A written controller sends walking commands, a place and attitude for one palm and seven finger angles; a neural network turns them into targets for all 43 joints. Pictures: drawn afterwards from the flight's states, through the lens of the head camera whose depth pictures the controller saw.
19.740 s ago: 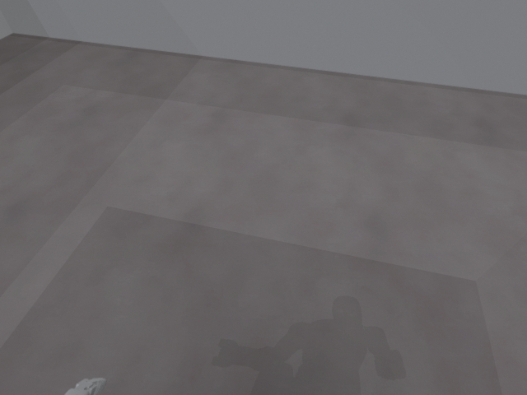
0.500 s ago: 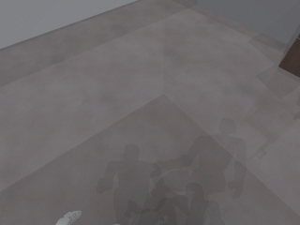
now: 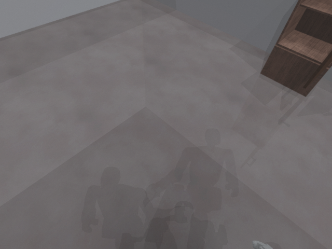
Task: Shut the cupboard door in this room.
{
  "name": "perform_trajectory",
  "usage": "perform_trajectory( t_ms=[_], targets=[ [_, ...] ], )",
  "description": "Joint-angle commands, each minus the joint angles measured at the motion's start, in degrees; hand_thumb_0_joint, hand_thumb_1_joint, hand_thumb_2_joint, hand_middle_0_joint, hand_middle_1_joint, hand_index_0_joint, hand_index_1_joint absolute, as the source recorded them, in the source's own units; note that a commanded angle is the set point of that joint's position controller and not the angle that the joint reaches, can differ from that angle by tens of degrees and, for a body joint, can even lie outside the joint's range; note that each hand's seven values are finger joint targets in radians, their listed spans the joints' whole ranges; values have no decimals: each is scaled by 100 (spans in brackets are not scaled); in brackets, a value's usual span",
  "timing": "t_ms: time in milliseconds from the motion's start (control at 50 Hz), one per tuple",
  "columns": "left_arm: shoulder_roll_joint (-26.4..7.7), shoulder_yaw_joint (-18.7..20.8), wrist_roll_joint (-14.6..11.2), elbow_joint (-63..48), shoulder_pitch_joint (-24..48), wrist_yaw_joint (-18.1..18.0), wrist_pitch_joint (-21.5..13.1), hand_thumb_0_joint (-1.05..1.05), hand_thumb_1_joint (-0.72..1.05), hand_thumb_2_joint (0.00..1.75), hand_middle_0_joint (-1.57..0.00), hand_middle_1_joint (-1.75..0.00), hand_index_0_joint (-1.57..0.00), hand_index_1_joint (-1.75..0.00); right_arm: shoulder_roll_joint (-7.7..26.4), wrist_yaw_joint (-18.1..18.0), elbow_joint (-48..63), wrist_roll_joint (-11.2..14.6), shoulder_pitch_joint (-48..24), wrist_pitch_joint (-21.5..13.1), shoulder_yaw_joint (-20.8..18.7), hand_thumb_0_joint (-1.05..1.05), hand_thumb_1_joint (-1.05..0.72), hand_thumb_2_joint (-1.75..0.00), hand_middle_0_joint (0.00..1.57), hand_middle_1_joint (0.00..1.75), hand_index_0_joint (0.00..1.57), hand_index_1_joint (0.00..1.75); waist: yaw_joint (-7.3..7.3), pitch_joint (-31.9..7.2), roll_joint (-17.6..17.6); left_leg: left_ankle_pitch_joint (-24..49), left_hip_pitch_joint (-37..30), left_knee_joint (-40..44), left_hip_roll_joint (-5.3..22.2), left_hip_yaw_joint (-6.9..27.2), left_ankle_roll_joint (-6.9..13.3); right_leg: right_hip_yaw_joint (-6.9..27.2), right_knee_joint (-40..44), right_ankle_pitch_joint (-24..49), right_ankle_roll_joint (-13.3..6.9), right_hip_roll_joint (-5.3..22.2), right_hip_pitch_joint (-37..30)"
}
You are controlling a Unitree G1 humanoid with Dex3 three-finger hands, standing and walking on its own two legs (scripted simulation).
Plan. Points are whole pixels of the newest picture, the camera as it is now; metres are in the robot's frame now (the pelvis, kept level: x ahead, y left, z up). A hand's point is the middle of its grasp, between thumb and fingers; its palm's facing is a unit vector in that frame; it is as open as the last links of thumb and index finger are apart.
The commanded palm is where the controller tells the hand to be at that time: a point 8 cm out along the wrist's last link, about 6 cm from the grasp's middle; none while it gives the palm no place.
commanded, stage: turn or walk to find it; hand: left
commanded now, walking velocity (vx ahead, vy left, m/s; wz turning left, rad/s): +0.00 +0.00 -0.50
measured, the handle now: out of the picture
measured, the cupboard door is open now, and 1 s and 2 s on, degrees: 86 86 86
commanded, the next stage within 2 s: stand and wait in 1.20 s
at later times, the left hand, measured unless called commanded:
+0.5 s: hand (115, 244) +0.15 +0.14 -0.15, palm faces -0.31 -0.92 -0.23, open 7.4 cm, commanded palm none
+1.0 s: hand (122, 232) +0.18 +0.14 -0.19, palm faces -0.40 -0.90 -0.19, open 7.4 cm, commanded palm none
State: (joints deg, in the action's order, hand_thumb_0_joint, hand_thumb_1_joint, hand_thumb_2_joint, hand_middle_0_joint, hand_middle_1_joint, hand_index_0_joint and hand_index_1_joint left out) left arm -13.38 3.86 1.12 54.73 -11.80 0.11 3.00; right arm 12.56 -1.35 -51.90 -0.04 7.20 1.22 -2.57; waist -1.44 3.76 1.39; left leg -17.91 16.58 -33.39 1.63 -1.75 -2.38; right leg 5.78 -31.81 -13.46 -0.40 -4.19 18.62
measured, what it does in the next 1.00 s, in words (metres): walks ahead, turning right: right foot, then left foot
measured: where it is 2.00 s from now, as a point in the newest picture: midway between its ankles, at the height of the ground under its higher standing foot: (200, 226)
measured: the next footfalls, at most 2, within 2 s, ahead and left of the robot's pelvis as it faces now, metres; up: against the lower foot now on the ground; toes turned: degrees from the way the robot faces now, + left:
right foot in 0.50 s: -0.03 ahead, -0.13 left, +0.00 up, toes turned -24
left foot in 0.96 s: +0.29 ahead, +0.00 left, +0.00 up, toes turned -20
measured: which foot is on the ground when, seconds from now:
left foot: down 0.00-0.50, up 0.52-0.94, down 0.96-1.00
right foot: down 0.00-0.00, up 0.02-0.48, down 0.50-0.98, up 1.00-1.00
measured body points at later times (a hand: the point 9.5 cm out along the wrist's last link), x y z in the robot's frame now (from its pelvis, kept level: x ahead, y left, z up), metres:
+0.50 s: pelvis -0.01 -0.02 +0.00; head +0.01 -0.04 +0.45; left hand +0.16 +0.19 -0.13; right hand -0.09 -0.26 -0.16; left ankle +0.01 +0.11 -0.73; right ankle -0.07 -0.12 -0.73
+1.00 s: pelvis +0.14 -0.05 -0.01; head +0.18 -0.06 +0.43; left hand +0.21 +0.18 -0.17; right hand +0.14 -0.33 -0.14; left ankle +0.25 +0.01 -0.73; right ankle -0.05 -0.11 -0.71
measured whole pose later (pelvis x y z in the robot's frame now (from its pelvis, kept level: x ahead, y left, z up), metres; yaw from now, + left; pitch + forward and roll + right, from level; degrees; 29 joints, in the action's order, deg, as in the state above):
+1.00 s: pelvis +0.14 -0.05 -0.01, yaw -29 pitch +0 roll -1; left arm -11.5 3.2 0.9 62.8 -20.5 0.4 -0.9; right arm 11.8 1.0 -52.5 -1.7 5.9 -3.2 -2.1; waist -2.2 5.0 1.3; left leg -13.4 24.4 -37.7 4.4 -7.2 0.1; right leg 3.4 -42.1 -29.6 -0.5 0.1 6.4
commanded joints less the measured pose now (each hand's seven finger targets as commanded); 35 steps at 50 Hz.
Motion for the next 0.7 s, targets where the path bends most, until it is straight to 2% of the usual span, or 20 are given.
perform_trajectory(
  t_ms=[0,20,60,100,160,260,300,340,380,420,440,460,480,500,520,540,560,580,620,680],
  targets=[
    [-623,169,-10,-623,175,8,-55,0,90,90,-20,-30,-20,-30,1467,-71,331,-97,667,-125,-304,0,-90,-90,20,30,20,30,360,-628,-1875,729,-1121,1976,2645,2195,1019,-156,-2462,-2090,218,172,1496],
    [-755,242,46,-540,316,29,-16,0,90,90,-20,-30,-20,-30,1231,-87,363,-116,421,-137,-262,0,-90,-90,20,30,20,30,298,-310,-1510,475,-539,2083,2354,1964,1000,-36,-3111,-1841,280,279,1398],
    [-698,286,48,-439,81,125,-19,0,90,90,-20,-30,-20,-30,964,-77,507,-137,-31,-152,-174,0,-90,-90,20,30,20,30,3,-84,-971,587,-231,1926,1825,1039,925,-237,-3704,-1243,337,444,1325],
    [-576,254,34,-374,-16,156,-1,0,90,90,-20,-30,-20,-30,848,-74,448,-125,143,-189,-179,0,-90,-90,20,30,20,30,46,-241,-903,1198,-594,1761,1531,511,870,-370,-3825,-878,432,503,1403],
    [-490,225,16,-403,88,155,18,0,90,90,-20,-30,-20,-30,801,-70,314,-97,534,-217,-208,0,-90,-90,20,30,20,30,178,-299,-969,1634,-917,1684,1568,291,912,-469,-3689,-777,517,606,1470],
    [-359,157,6,-529,480,152,15,0,90,90,-20,-30,-20,-30,872,-52,84,-107,954,-209,-319,0,-90,-90,20,30,20,30,388,-448,-1008,2302,-1510,1466,1879,171,1115,-693,-2767,-1174,541,783,1451],
    [-273,118,5,-607,706,179,-8,0,90,90,-20,-30,-20,-30,916,-16,-11,-147,1114,-205,-342,0,-90,-90,20,30,20,30,488,-448,-1068,1634,-1344,1546,1985,100,1071,-836,-2178,-1281,468,837,1125],
    [-262,85,13,-625,774,222,-36,0,90,90,-20,-30,-20,-30,1001,15,-72,-162,1100,-202,-361,0,-90,-90,20,30,20,30,517,-445,-1250,351,-1189,1693,2044,67,984,-1041,-1613,-1400,367,787,832],
    [-227,72,20,-630,785,255,-79,0,90,90,-20,-30,-20,-30,1071,42,-129,-187,1071,-206,-371,0,-90,-90,20,30,20,30,497,-392,-1299,-497,-882,1748,2099,51,883,-1198,-1066,-1484,230,694,429],
    [-243,84,23,-522,436,252,-139,0,90,90,-20,-30,-20,-30,1065,63,-189,-186,987,-213,-355,0,-90,-90,20,30,20,30,271,-391,-1112,-883,-532,1403,2037,-174,699,-1375,-217,-1103,115,554,-266],
    [-307,102,24,-329,-51,224,-185,0,90,90,-20,-30,-20,-30,1009,78,-203,-167,872,-204,-335,0,-90,-90,20,30,20,30,8,-541,-835,-1040,-155,768,1847,-454,507,-1515,462,-683,42,427,-1043],
    [-656,183,39,-132,-642,170,-258,0,90,90,-20,-30,-20,-30,788,108,-125,-119,775,-206,-278,0,-90,-90,20,30,20,30,-278,-673,6,-1311,768,-281,1507,-953,203,-952,1043,-925,-150,872,-2161],
    [-1342,299,64,45,-1160,72,-343,0,90,90,-20,-30,-20,-30,340,141,206,-73,400,-194,-124,0,-90,-90,20,30,20,30,-606,-460,1950,-2325,2649,-2081,690,-1243,-138,1512,1866,-1381,-789,2391,-2910],
    [-1498,318,-75,48,-1394,-15,-296,0,90,90,-20,-30,-20,-30,578,122,496,-130,-104,-137,-125,0,-90,-90,20,30,20,30,-721,-275,1552,-1981,3119,-2803,565,-388,-127,2378,2128,-715,-1166,2959,-2483],
    [-1458,335,-66,27,-1129,-60,-323,0,90,90,-20,-30,-20,-30,624,121,467,-110,-296,-96,-164,0,-90,-90,20,30,20,30,-575,30,1301,-1476,2980,-3244,659,-47,-96,2330,2171,-770,-1221,2820,-1898],
    [-1143,262,-60,-52,-781,-70,-335,0,90,90,-20,-30,-20,-30,682,132,358,-133,-225,-90,-201,0,-90,-90,20,30,20,30,-368,310,756,-1015,2883,-3300,751,83,-100,1880,2140,-794,-1158,2611,-1512],
    [-946,194,-46,-166,-353,-69,-363,0,90,90,-20,-30,-20,-30,647,148,208,-167,100,-98,-204,0,-90,-90,20,30,20,30,-79,379,526,-548,2658,-3115,820,60,-157,1168,1974,-181,-1013,2306,-1389],
    [-819,142,-48,-211,-142,-58,-403,0,90,90,-20,-30,-20,-30,591,151,60,-180,363,-88,-191,0,-90,-90,20,30,20,30,96,275,478,-260,2330,-2957,787,-53,-248,598,1778,965,-850,2029,-1325],
    [-763,85,-47,-123,-317,-30,-520,0,90,90,-20,-30,-20,-30,517,168,-39,-171,580,-98,-175,0,-90,-90,20,30,20,30,149,28,535,-32,2048,-2847,678,-202,-318,202,1606,2165,-790,1812,-1435],
    [-762,91,-29,10,-522,-24,-606,0,90,90,-20,-30,-20,-30,481,211,63,-159,433,-133,-182,0,-90,-90,20,30,20,30,124,-86,579,319,2176,-2714,623,-216,-324,217,1662,2005,-863,1718,-1605]
  ],
)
